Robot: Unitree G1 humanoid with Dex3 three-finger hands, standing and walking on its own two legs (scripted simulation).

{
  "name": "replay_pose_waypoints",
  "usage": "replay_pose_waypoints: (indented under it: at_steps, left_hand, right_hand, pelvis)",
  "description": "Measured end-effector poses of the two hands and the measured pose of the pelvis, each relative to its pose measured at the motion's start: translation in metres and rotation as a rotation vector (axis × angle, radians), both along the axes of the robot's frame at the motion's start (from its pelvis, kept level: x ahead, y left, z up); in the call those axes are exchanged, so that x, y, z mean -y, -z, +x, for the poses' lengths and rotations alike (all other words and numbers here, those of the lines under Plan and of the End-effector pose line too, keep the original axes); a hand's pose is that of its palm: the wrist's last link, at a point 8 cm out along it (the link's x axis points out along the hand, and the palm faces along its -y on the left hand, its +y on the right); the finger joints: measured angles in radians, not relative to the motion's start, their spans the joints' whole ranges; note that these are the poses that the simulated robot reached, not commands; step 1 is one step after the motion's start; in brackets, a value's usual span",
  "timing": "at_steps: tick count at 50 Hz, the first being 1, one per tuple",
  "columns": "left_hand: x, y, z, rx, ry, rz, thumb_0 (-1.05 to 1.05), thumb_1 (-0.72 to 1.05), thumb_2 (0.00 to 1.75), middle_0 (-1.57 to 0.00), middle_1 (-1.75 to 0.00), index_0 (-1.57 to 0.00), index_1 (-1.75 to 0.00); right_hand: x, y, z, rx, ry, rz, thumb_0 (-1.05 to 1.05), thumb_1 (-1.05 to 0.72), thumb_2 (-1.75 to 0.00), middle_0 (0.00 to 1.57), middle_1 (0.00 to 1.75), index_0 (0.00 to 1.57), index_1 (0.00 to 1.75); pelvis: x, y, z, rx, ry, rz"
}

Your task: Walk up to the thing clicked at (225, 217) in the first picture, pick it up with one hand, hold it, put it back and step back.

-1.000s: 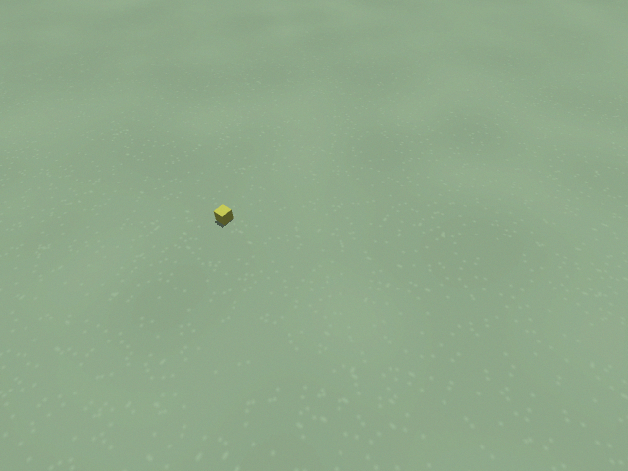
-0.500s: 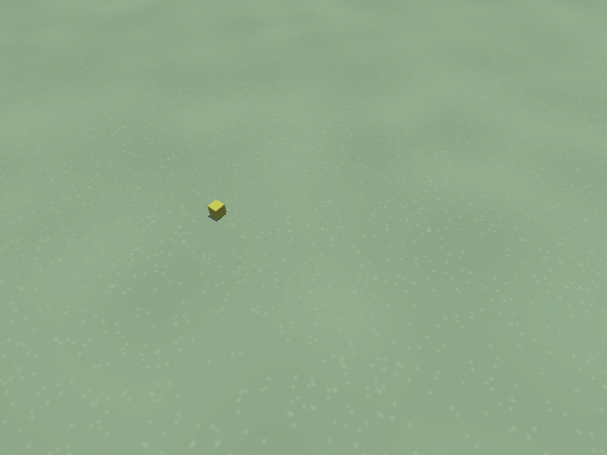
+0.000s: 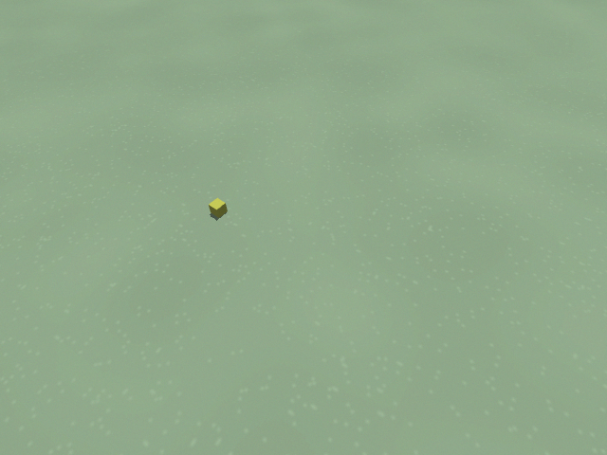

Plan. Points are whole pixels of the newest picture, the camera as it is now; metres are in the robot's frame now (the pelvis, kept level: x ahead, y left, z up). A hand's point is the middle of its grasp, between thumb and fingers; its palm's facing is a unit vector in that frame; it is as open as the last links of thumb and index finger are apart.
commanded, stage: stand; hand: left
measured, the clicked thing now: (218, 207) +1.25 +0.39 -0.76
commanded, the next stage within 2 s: walk up in 0.12 s
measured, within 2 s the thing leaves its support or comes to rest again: neither
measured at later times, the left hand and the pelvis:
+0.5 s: hand out of the picture +0.09 +0.38 -0.18, palm faces +0.07 -0.92 -0.39, open 7.4 cm; pelvis +0.09 +0.08 -0.03, yaw +6 degrees
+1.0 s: hand (118, 316) +0.38 +0.34 -0.13, palm faces +0.11 -0.91 -0.39, open 7.3 cm; pelvis +0.32 +0.06 -0.02, yaw +8 degrees
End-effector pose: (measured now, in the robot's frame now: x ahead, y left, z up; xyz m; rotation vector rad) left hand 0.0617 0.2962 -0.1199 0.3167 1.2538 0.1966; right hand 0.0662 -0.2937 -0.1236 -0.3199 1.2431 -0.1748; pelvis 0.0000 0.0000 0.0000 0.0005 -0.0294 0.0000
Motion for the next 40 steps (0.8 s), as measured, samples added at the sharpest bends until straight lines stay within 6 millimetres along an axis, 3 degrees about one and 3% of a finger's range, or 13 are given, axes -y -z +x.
replay_pose_waypoints:
  at_steps: [7, 11, 18, 22, 24, 27, 34, 40]
  left_hand:
    - [0.000, -0.001, 0.004, 0.014, -0.002, -0.005, 0.01, 0.91, 0.90, -0.20, -0.30, -0.20, -0.30]
    - [-0.013, -0.004, 0.002, 0.089, -0.030, -0.007, 0.01, 0.91, 0.90, -0.20, -0.30, -0.21, -0.30]
    - [-0.063, -0.004, -0.017, 0.050, -0.098, 0.032, 0.01, 0.91, 0.90, -0.20, -0.30, -0.21, -0.30]
    - [-0.102, 0.012, -0.007, 0.013, -0.122, 0.044, 0.01, 0.91, 0.90, -0.20, -0.30, -0.21, -0.30]
    - [-0.119, 0.023, 0.007, -0.007, -0.118, 0.052, 0.01, 0.91, 0.90, -0.20, -0.30, -0.21, -0.30]
    - [-0.128, 0.024, 0.040, -0.007, -0.099, 0.043, 0.01, 0.91, 0.90, -0.20, -0.30, -0.20, -0.30]
    - [-0.126, 0.002, 0.127, 0.079, -0.035, 0.000, 0.01, 0.91, 0.90, -0.20, -0.30, -0.20, -0.30]
    - [-0.119, -0.014, 0.202, 0.105, -0.007, 0.017, 0.01, 0.91, 0.90, -0.20, -0.30, -0.20, -0.30]
  right_hand:
    - [0.000, 0.000, 0.004, 0.010, -0.002, 0.005, 0.01, -0.90, -0.90, 0.21, 0.30, 0.21, 0.30]
    - [0.005, -0.003, 0.014, 0.006, -0.042, -0.001, 0.01, -0.90, -0.90, 0.21, 0.30, 0.21, 0.30]
    - [-0.003, -0.019, 0.068, 0.039, -0.111, -0.040, 0.01, -0.90, -0.90, 0.21, 0.30, 0.21, 0.30]
    - [-0.021, -0.021, 0.107, 0.088, -0.133, -0.079, 0.01, -0.90, -0.90, 0.21, 0.30, 0.21, 0.30]
    - [-0.029, -0.017, 0.122, 0.124, -0.124, -0.104, 0.01, -0.90, -0.90, 0.21, 0.30, 0.21, 0.30]
    - [-0.045, -0.017, 0.129, 0.132, -0.097, -0.094, 0.01, -0.90, -0.90, 0.21, 0.30, 0.21, 0.30]
    - [-0.072, -0.020, 0.147, 0.066, -0.088, -0.042, 0.01, -0.90, -0.90, 0.21, 0.30, 0.21, 0.30]
    - [-0.068, -0.006, 0.188, 0.032, -0.080, -0.003, 0.01, -0.90, -0.90, 0.21, 0.30, 0.21, 0.30]
  pelvis:
    - [0.000, 0.000, 0.002, 0.000, -0.004, -0.001]
    - [-0.003, 0.004, 0.010, -0.008, -0.038, -0.011]
    - [-0.031, 0.008, 0.041, 0.005, -0.081, -0.028]
    - [-0.057, 0.023, 0.072, 0.012, -0.104, -0.031]
    - [-0.071, 0.033, 0.085, 0.019, -0.098, -0.002]
    - [-0.082, 0.031, 0.103, 0.020, -0.109, 0.005]
    - [-0.091, 0.013, 0.158, 0.018, -0.105, 0.022]
    - [-0.086, 0.012, 0.217, 0.006, -0.114, 0.028]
